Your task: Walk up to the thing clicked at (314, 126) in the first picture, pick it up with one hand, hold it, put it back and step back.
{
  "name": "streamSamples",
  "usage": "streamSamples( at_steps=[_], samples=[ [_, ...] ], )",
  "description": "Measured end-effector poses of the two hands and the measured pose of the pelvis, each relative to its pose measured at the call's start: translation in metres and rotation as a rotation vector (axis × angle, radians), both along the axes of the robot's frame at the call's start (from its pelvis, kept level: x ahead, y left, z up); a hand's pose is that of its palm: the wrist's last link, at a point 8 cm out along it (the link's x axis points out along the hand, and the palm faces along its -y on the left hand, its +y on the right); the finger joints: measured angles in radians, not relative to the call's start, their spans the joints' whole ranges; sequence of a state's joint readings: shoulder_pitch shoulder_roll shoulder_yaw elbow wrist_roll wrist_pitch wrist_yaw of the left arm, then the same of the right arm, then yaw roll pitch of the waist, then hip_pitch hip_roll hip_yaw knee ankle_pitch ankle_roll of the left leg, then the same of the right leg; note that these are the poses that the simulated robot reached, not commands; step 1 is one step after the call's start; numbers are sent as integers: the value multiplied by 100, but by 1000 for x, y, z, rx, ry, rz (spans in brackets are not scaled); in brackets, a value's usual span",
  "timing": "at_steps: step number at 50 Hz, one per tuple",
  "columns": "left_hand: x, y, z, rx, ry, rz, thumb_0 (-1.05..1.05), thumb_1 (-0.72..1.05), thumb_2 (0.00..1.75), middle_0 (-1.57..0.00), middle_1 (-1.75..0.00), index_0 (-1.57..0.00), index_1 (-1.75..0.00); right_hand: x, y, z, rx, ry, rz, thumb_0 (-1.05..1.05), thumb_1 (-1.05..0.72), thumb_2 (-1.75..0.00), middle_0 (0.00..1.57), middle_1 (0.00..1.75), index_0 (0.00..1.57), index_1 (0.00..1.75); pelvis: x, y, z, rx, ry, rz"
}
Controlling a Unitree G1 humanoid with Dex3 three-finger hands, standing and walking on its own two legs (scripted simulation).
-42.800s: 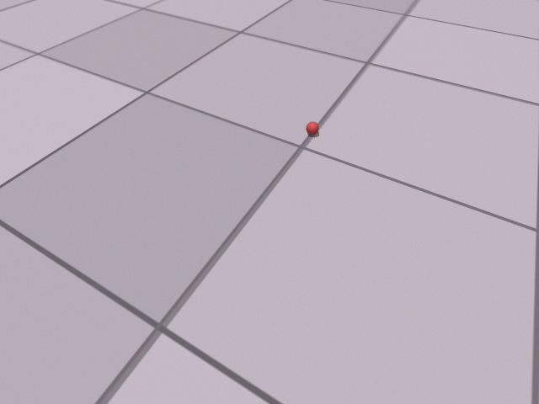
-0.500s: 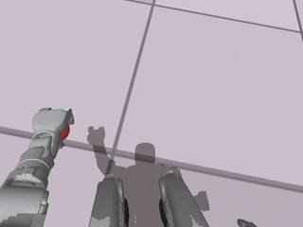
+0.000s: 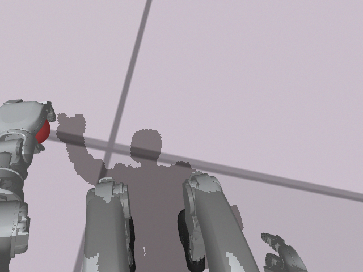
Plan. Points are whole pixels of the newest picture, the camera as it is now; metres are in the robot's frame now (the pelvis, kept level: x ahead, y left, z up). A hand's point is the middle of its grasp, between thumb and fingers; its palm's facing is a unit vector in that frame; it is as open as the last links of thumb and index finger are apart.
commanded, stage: crouch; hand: left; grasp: from above
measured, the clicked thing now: (31, 129) +0.44 +0.32 -0.18
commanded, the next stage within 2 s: lower in 0.66 s
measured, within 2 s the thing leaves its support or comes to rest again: neither
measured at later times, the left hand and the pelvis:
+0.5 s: hand (42, 134) +0.44 +0.31 -0.23, palm faces -0.45 -0.07 -0.89, open 8.9 cm; pelvis +0.00 +0.00 -0.07, yaw -3 degrees
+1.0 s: hand (47, 139) +0.44 +0.32 -0.28, palm faces -0.48 -0.08 -0.87, open 8.9 cm; pelvis -0.01 -0.01 -0.10, yaw -5 degrees
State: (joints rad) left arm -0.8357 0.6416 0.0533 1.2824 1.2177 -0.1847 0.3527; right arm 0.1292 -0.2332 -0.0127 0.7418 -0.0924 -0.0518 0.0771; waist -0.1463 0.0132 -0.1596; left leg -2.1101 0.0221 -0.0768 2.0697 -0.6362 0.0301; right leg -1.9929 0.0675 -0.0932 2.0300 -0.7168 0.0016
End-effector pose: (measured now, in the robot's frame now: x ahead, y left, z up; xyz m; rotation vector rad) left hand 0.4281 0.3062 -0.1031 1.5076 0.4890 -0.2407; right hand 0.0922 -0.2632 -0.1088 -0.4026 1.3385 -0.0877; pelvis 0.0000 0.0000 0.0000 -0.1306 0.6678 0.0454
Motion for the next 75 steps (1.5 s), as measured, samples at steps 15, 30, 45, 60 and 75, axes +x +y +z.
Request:
streamSamples(
  at_steps=[15, 30, 45, 60, 75],
  samples=[
    [10, 5, -50, -3, 7, 8, 2, 4, 55, -51, -81, -74, -78, -22, -6, -40, 12, 82, 6, 0, -91, -90, 20, 30, 20, 30, -2, -4, -43, -4, -18, -29],
    [18, 10, -81, -5, 6, 12, 1, 5, 53, -52, -78, -75, -77, -40, -6, -64, -1, 117, 10, 0, -91, -90, 20, 30, 20, 30, -6, -4, -75, -19, -55, -48],
    [17, 14, -104, -5, 28, 30, 0, 4, 54, -54, -76, -76, -76, -34, -10, -78, -11, 116, 50, 0, -91, -90, 20, 30, 20, 30, -7, -6, -91, -24, -79, -60],
    [21, 13, -144, -31, 18, 19, 0, 4, 55, -53, -75, -75, -77, -37, -11, -91, -31, 144, 104, 0, -91, -90, 20, 30, 20, 30, -6, -7, -114, -43, -114, -79],
    [22, 12, -171, -38, 30, 30, 0, 4, 55, -53, -75, -75, -77, -38, -5, -95, -20, 152, 131, 0, -90, -90, 20, 30, 20, 30, -3, -6, -122, -60, -132, -92]
  ],
)
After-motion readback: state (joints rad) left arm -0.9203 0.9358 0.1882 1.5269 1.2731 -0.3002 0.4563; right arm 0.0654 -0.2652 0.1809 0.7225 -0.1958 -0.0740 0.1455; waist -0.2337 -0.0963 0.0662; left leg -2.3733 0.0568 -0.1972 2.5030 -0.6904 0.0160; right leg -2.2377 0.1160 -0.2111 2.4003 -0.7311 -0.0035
